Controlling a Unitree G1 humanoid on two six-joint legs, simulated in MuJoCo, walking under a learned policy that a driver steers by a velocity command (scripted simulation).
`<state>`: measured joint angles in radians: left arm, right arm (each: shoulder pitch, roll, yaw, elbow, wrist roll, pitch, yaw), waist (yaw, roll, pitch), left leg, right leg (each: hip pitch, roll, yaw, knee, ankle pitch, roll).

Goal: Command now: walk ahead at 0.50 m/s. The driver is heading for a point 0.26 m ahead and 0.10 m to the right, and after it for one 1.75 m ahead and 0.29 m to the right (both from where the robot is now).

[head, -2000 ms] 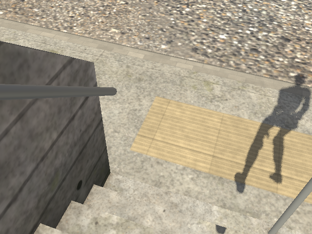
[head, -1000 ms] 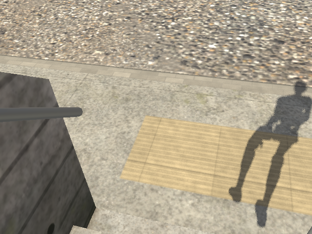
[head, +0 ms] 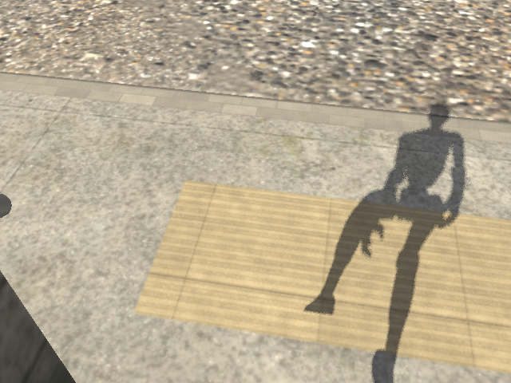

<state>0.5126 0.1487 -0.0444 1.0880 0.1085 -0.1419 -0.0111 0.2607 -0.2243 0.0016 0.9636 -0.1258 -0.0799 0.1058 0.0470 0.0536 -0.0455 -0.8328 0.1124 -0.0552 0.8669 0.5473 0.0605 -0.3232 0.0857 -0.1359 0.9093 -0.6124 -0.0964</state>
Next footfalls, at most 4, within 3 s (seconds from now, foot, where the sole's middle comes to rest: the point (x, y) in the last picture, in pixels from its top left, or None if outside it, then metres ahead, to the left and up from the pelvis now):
0.20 left None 0.23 0.14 -0.92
0.72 right None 0.43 -0.15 -1.13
1.10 left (282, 373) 0.82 -0.02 -1.33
1.54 right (354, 338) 0.97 -0.31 -1.33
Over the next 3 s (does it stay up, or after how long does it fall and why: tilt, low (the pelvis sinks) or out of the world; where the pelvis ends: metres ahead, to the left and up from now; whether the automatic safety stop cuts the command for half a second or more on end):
stays up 1.59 -0.42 -0.55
